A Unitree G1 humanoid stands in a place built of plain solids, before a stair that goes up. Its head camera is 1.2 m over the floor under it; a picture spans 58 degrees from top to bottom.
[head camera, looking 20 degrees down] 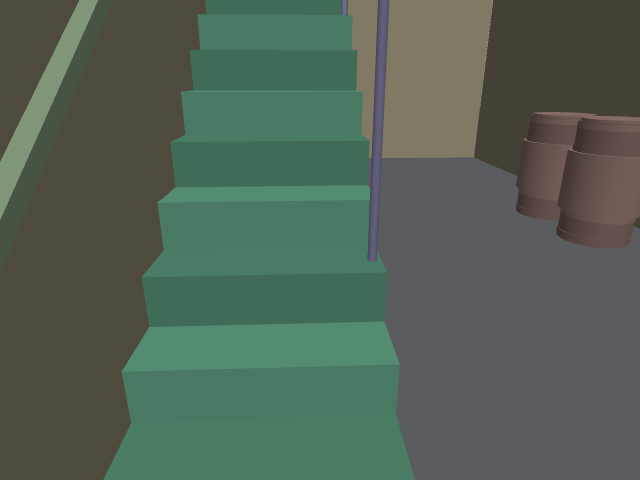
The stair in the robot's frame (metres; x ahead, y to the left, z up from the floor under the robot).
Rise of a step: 0.19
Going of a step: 0.26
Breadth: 0.84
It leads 3 degrees to the left of straight ahead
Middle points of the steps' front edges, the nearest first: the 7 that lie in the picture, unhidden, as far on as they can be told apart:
1.10 0.18 0.38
1.36 0.19 0.58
1.61 0.20 0.77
1.87 0.21 0.97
2.12 0.22 1.16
2.38 0.23 1.35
2.63 0.24 1.55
